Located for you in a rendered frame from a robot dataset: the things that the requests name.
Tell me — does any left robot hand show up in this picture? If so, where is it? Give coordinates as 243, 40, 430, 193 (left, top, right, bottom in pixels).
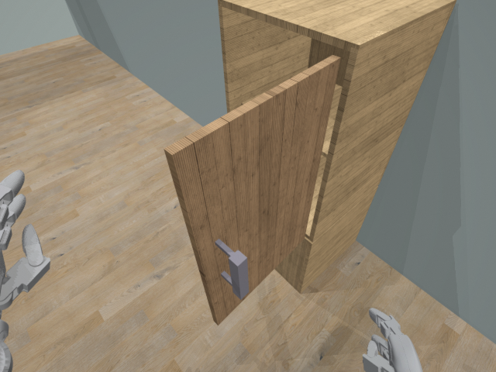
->
0, 170, 50, 319

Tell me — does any handle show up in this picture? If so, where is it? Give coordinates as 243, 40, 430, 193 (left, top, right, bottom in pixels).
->
215, 239, 249, 300

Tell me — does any right robot hand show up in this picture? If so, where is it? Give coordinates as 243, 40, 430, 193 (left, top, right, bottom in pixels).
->
363, 308, 423, 372

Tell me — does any cupboard door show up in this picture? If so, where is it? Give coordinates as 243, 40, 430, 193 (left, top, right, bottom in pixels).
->
164, 55, 341, 325

